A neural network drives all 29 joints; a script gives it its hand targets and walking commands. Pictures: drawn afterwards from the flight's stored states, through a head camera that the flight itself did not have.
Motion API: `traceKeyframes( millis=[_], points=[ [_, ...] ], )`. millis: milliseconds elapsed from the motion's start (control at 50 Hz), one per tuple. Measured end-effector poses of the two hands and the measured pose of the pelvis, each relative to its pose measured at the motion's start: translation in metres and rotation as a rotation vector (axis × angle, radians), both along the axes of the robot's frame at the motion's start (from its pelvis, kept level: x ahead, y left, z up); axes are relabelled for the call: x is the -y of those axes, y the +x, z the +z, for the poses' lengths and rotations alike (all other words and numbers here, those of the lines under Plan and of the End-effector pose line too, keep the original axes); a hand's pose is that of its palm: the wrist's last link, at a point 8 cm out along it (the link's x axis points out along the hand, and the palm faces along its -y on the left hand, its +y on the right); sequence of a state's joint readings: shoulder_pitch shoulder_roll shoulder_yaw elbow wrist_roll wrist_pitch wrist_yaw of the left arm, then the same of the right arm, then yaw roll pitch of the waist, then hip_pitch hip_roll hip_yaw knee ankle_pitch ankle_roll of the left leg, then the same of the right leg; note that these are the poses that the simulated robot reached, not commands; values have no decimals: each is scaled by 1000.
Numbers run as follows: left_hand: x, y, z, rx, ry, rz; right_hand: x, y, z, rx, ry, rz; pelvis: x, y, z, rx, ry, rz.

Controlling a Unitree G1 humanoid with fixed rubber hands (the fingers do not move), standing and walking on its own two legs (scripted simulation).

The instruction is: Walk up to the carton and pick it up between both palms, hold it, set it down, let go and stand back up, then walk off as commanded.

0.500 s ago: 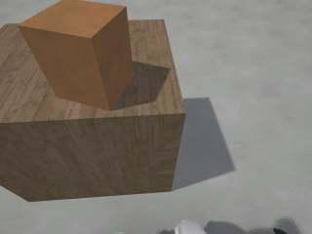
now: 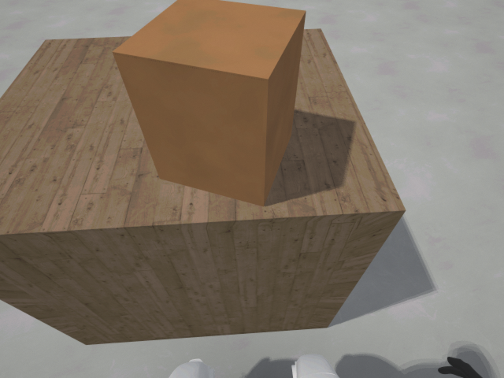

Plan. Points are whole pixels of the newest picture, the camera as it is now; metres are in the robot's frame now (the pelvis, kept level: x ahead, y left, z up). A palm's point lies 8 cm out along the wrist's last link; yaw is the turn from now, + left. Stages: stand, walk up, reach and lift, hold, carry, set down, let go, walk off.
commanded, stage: walk up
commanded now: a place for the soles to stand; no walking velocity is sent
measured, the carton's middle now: (224, 104) +0.52 +0.02 +0.16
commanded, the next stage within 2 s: none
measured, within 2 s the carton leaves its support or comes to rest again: neither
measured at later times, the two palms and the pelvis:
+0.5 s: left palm out of the picture +0.17 +0.45 -0.08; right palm (390, 368) +0.14 -0.22 -0.07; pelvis +0.05 +0.11 +0.01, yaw -1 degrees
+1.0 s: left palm out of the picture +0.16 +0.41 -0.06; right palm (397, 354) +0.16 -0.22 -0.04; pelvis +0.04 +0.10 +0.05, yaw -2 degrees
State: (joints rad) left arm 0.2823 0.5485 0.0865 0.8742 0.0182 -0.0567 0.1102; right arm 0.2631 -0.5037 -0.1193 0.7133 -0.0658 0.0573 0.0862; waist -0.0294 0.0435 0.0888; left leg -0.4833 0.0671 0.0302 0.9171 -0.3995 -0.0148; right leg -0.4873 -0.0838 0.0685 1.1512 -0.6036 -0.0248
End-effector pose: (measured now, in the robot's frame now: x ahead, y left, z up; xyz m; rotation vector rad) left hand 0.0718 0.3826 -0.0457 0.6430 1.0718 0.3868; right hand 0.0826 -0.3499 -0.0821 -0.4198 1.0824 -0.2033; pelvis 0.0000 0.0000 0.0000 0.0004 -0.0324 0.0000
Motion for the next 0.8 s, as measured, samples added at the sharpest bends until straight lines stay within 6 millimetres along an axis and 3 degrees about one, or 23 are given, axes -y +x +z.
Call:
traceKeyframes(
  millis=[80,180,300,400,540,800],
  points=[
    [6,42,-3,39,-67,-69,-23,-4,1,-23,7,-33,-18,15,7,-4,-6,-2],
    [3,59,-8,58,-119,-93,-56,8,-11,-47,29,-64,-41,31,7,-6,6,2],
    [-35,72,-13,55,-149,-80,-101,40,-11,2,31,-43,-82,42,6,-11,26,-13],
    [-61,91,-24,56,-185,-45,-126,51,-5,23,-4,-24,-107,49,4,-9,9,-15],
    [-65,99,-32,28,-239,-43,-131,64,16,45,-47,-18,-113,51,14,-15,-7,-17],
    [-37,88,-23,-9,-326,-28,-128,88,40,64,-27,-9,-105,46,38,-8,-3,-24]
  ],
)
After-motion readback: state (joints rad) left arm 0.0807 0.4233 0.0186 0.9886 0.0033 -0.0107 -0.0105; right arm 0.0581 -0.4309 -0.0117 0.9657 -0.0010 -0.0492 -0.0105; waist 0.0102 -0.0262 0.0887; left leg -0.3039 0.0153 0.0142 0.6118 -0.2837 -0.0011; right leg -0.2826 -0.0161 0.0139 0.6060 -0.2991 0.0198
